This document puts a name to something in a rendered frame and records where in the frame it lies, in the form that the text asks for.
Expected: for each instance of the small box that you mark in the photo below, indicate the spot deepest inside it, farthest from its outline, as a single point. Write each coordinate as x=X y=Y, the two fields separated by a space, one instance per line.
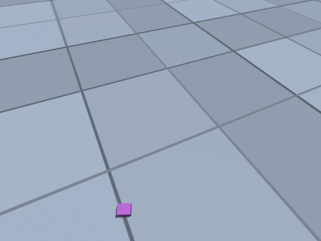
x=123 y=209

